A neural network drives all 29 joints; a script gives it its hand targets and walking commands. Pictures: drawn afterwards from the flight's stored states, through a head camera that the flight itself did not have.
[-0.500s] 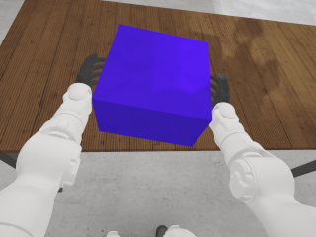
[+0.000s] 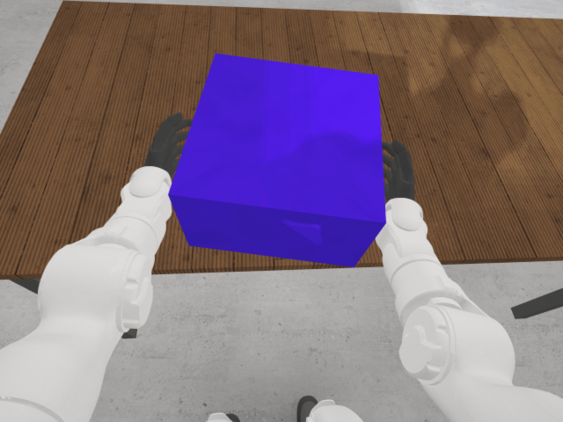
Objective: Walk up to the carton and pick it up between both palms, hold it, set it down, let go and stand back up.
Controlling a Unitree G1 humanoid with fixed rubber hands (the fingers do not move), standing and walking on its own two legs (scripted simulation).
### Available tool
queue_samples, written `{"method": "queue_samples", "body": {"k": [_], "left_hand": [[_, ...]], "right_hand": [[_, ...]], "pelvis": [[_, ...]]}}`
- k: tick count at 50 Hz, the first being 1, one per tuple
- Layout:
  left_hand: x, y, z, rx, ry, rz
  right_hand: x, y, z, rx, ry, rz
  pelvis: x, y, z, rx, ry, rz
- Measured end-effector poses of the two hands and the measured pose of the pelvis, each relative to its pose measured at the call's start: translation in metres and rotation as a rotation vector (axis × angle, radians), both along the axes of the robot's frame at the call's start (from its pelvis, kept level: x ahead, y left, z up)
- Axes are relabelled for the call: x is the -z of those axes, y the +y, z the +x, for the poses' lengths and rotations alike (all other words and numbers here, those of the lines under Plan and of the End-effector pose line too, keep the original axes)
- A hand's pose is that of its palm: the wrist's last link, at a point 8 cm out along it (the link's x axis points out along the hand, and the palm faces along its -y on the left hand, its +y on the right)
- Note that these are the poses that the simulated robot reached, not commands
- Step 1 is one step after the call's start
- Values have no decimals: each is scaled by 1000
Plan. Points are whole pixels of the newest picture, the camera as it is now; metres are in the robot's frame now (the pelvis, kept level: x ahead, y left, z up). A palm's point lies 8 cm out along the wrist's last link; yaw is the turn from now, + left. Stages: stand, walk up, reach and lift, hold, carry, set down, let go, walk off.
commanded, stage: reach and lift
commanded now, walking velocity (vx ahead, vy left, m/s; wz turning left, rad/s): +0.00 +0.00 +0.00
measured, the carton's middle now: (284, 159) +0.48 -0.04 +0.03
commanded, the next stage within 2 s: none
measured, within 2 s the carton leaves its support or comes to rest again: leaves its support in 1.18 s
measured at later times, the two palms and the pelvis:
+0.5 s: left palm (161, 169) +0.46 +0.14 +0.04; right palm (398, 203) +0.39 -0.20 +0.03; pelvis +0.02 +0.00 +0.01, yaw +0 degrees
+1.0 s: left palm (160, 169) +0.46 +0.14 +0.05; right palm (398, 204) +0.39 -0.20 +0.03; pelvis +0.02 +0.00 +0.01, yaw -1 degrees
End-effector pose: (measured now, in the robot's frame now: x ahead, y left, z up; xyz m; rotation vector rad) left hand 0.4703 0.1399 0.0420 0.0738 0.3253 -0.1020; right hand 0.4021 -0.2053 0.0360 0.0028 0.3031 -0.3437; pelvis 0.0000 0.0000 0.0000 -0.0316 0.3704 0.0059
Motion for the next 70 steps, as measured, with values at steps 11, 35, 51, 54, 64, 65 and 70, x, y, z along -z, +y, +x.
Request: {"method": "queue_samples", "body": {"k": [11,35,51,54,64,65,70], "left_hand": [[-2,-1,-4,27,-17,15],[1,0,-6,15,-11,6],[-4,0,-9,17,-39,49],[-4,1,-11,10,-41,49],[-10,3,-19,-3,-65,64],[-12,3,-20,-5,-66,66],[-21,1,-21,-8,-80,81]], "right_hand": [[2,1,-13,26,-24,28],[5,1,-12,19,-42,16],[5,2,-12,10,-60,19],[4,2,-12,1,-62,13],[2,4,-15,-13,-80,18],[1,4,-16,-13,-81,21],[-3,2,-16,-13,-94,41]], "pelvis": [[-8,0,14,-4,-32,-12],[-13,3,19,-4,-55,-9],[-14,4,22,9,-36,-13],[-14,4,22,14,-33,-12],[-13,7,16,12,-26,-14],[-13,7,15,12,-23,-13],[-12,8,12,10,-22,-14]]}}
